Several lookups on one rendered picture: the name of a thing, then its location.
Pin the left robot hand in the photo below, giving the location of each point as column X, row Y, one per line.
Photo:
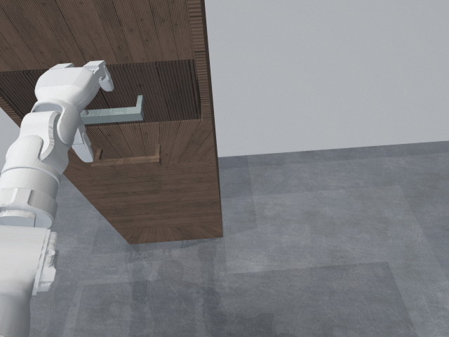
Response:
column 77, row 86

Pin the handle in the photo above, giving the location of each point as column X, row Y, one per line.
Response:
column 115, row 114
column 126, row 163

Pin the left robot forearm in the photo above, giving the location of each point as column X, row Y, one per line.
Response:
column 31, row 176

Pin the drawer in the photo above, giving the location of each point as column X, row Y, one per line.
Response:
column 170, row 90

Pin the cabinet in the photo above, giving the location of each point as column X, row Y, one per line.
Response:
column 179, row 200

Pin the left robot upper arm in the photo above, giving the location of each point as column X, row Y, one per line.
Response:
column 28, row 259

